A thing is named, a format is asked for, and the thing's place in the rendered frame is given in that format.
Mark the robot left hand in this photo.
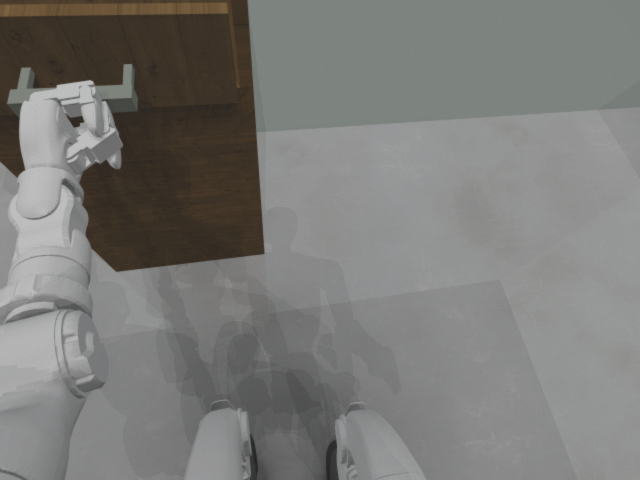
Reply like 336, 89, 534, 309
19, 80, 123, 183

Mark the left robot upper arm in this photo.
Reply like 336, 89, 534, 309
0, 309, 109, 480

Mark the right robot thigh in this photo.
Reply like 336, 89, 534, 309
335, 410, 427, 480

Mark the robot left forearm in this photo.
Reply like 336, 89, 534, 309
0, 167, 93, 325

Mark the right robot shin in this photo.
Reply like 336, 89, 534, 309
337, 402, 367, 480

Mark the cabinet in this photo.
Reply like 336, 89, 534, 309
0, 0, 265, 272

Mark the drawer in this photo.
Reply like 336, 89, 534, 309
0, 0, 239, 115

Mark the handle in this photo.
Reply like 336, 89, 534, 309
7, 64, 138, 118

